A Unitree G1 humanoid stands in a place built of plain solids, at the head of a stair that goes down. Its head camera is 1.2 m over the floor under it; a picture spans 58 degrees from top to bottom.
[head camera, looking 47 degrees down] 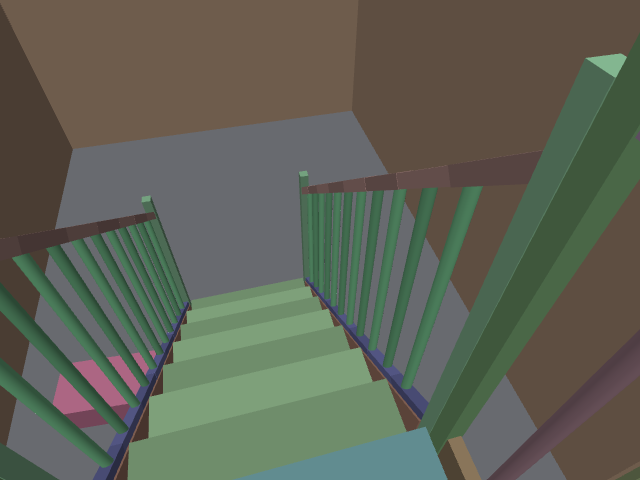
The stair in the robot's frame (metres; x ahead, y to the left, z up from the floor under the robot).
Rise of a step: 0.20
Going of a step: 0.24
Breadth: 0.84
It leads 14 degrees to the left of straight ahead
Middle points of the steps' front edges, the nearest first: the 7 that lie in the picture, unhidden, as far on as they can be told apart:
0.56 0.18 -0.20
0.79 0.24 -0.41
1.02 0.30 -0.61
1.25 0.36 -0.82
1.49 0.42 -1.02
1.72 0.48 -1.23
1.95 0.54 -1.43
